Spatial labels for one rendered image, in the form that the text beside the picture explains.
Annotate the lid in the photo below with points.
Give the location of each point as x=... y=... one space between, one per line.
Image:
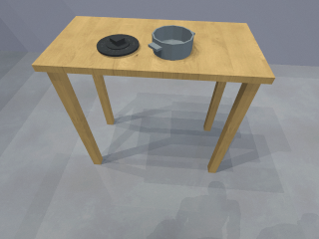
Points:
x=108 y=48

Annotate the table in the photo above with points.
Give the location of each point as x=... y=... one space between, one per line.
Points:
x=222 y=52

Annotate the knob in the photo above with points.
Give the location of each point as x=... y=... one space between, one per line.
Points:
x=117 y=39

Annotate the pot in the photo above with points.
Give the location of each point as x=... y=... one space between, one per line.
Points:
x=172 y=42

